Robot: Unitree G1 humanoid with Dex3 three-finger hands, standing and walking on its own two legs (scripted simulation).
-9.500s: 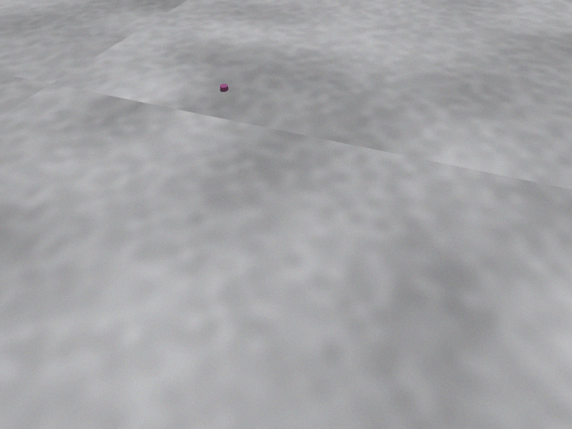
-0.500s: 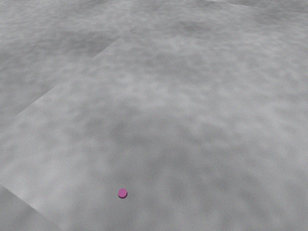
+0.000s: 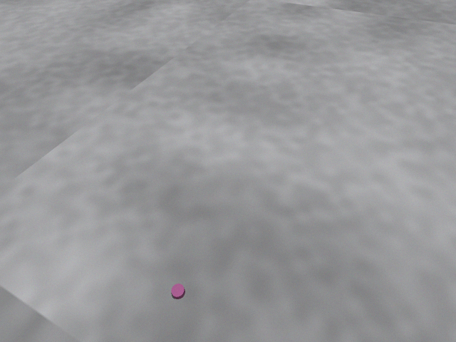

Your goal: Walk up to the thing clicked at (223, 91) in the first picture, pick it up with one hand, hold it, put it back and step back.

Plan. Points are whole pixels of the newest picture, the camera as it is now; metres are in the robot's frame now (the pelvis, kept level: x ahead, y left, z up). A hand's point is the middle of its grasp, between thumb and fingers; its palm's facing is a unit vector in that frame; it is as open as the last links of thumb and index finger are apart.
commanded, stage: stand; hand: left
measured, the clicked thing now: (178, 291) +0.46 +0.27 -0.77
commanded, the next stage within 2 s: none
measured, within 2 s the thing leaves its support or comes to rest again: neither
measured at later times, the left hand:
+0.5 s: hand out of the picture +0.08 +0.24 -0.16, palm faces -0.02 -0.94 -0.35, open 7.4 cm
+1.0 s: hand out of the picture +0.09 +0.23 -0.15, palm faces -0.02 -0.94 -0.35, open 7.4 cm
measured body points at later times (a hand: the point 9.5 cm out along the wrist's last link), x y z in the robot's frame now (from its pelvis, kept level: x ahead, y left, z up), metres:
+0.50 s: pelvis +0.01 -0.01 +0.00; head +0.02 -0.01 +0.45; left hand +0.09 +0.29 -0.13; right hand +0.09 -0.31 -0.14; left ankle +0.00 +0.12 -0.75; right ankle +0.02 -0.12 -0.75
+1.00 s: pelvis +0.02 -0.02 +0.00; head +0.02 -0.02 +0.45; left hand +0.10 +0.28 -0.13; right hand +0.10 -0.32 -0.14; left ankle +0.00 +0.12 -0.75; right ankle +0.02 -0.12 -0.75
